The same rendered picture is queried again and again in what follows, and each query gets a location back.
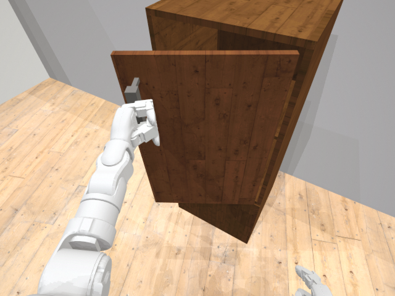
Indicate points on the robot left hand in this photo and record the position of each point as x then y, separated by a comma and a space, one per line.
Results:
125, 127

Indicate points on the cupboard door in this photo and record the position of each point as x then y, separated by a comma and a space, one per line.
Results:
217, 113

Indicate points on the handle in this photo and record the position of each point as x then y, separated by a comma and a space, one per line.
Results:
132, 94

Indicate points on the left robot upper arm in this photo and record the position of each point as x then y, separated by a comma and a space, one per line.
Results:
73, 272

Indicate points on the left robot forearm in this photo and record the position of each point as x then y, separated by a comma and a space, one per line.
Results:
93, 227

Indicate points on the robot right hand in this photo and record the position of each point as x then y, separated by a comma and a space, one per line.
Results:
313, 282

